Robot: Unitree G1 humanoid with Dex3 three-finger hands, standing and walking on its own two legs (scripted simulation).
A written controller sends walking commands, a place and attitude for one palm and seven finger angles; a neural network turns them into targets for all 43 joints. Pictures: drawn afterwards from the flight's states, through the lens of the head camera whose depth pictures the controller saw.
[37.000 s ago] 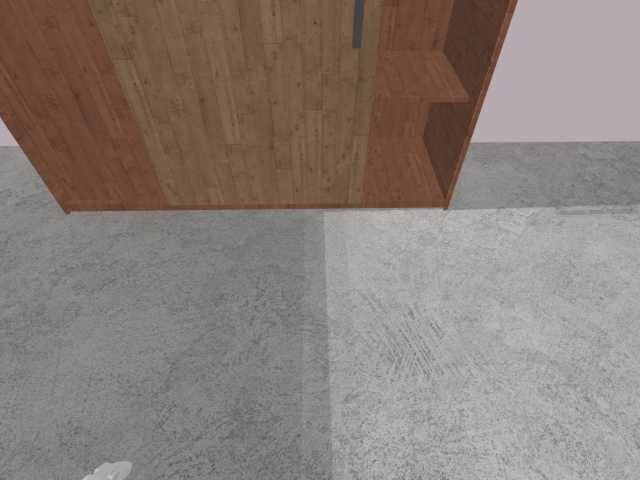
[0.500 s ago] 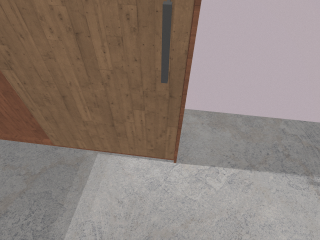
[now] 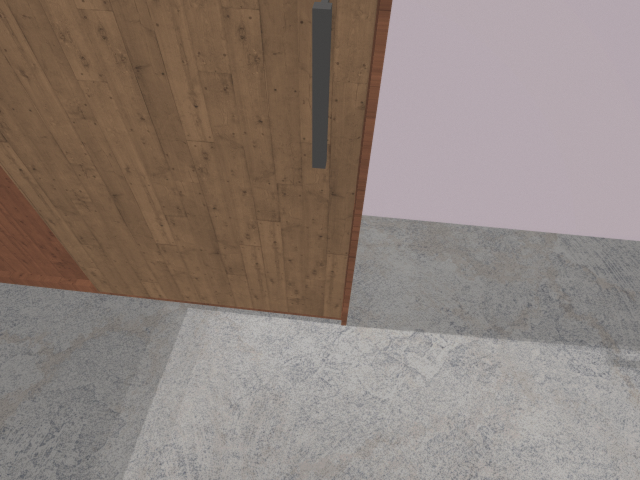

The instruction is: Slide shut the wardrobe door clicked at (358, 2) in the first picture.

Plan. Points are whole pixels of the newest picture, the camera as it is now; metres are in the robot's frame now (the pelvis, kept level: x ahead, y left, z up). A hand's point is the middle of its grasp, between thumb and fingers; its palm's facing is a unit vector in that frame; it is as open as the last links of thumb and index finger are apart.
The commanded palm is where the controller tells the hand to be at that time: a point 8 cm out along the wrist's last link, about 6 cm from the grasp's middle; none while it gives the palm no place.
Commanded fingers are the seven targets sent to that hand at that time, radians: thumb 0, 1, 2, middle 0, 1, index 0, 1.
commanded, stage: look to check the result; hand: left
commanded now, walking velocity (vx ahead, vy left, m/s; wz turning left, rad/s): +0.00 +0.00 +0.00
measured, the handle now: (322, 91) +0.70 +0.04 +0.13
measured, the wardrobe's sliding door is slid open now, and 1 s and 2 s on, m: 0.00 0.00 0.00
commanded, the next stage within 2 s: stand and wait in 0.42 s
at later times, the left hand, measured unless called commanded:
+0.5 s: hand out of the picture +0.10 +0.23 -0.16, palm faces -0.02 -0.95 -0.32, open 7.4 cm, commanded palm none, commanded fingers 0.00 0.90 0.90 -0.20 -0.30 -0.20 -0.30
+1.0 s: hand out of the picture +0.12 +0.22 -0.16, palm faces -0.03 -0.95 -0.32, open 7.4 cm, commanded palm none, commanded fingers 0.00 0.90 0.90 -0.20 -0.30 -0.20 -0.30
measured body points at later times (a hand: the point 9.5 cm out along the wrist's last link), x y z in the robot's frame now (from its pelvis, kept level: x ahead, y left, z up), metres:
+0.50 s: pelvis +0.03 -0.01 +0.00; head +0.05 -0.02 +0.45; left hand +0.10 +0.28 -0.13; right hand +0.11 -0.30 -0.14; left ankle +0.04 +0.11 -0.74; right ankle +0.00 -0.12 -0.74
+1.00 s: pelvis +0.04 -0.02 +0.00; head +0.06 -0.03 +0.45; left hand +0.12 +0.26 -0.13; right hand +0.11 -0.31 -0.14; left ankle +0.04 +0.11 -0.74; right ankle +0.00 -0.12 -0.74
